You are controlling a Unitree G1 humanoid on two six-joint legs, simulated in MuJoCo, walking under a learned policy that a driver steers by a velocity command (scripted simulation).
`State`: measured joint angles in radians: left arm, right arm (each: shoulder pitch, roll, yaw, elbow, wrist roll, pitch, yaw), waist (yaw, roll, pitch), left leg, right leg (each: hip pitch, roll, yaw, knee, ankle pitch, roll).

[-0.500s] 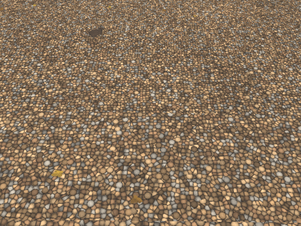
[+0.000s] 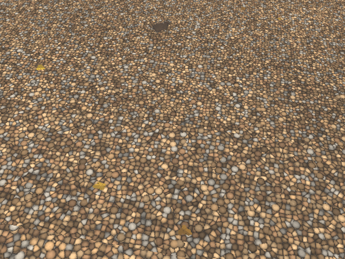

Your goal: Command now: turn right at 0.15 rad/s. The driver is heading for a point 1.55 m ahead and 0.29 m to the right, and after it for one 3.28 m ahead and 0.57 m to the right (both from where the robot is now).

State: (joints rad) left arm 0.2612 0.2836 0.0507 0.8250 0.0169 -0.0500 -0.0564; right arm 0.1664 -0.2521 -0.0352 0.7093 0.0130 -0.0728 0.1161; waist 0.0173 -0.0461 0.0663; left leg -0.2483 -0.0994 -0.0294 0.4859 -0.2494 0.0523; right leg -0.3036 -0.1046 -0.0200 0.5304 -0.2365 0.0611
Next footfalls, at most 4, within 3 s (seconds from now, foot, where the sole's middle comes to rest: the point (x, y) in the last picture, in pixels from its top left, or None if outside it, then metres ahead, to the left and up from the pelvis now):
0.60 left None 0.12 0.07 -0.77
0.88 right None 0.08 -0.16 -0.77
1.68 left None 0.36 -0.01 -0.77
2.08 right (244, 234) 0.61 -0.29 -0.94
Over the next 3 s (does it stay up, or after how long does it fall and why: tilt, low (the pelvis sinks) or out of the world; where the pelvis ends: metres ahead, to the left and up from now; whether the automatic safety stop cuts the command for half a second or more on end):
stays up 0.84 -0.21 -0.18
